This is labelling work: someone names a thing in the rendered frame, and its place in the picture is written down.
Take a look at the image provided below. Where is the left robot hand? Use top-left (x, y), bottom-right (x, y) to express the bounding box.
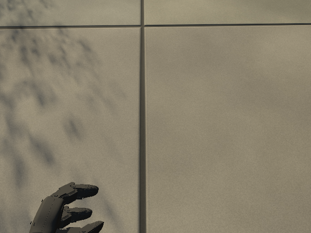
top-left (29, 182), bottom-right (104, 233)

